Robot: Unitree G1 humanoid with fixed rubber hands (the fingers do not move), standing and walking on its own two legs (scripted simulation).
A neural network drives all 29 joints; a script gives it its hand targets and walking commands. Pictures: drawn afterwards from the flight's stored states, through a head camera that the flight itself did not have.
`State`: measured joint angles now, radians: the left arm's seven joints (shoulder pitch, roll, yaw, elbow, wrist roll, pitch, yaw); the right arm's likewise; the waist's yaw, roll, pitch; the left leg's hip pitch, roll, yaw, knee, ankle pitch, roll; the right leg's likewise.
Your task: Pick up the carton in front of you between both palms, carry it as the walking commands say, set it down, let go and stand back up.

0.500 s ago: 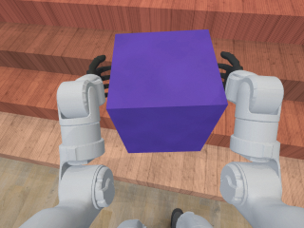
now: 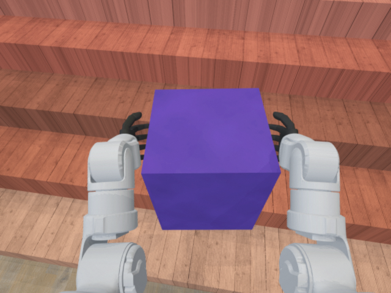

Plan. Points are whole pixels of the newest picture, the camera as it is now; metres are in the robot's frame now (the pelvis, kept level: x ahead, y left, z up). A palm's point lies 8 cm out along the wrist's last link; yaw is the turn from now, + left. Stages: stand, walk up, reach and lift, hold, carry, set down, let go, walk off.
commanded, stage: carry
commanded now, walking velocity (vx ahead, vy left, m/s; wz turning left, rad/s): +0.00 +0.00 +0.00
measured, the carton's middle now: (206, 164) +0.37 +0.00 +0.04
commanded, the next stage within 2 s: none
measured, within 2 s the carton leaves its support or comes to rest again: neither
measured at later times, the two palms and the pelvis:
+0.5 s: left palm (117, 170) +0.31 +0.16 +0.11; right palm (284, 166) +0.32 -0.14 +0.11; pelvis -0.03 +0.00 -0.01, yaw +1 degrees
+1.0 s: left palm (112, 190) +0.27 +0.16 +0.12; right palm (294, 186) +0.27 -0.14 +0.12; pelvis -0.07 +0.00 -0.01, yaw +1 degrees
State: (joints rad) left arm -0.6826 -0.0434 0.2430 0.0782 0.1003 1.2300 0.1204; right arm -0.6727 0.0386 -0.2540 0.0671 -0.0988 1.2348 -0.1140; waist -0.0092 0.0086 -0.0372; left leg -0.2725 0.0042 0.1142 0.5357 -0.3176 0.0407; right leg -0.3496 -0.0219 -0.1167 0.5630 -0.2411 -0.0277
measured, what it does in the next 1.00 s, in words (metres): shifts its weight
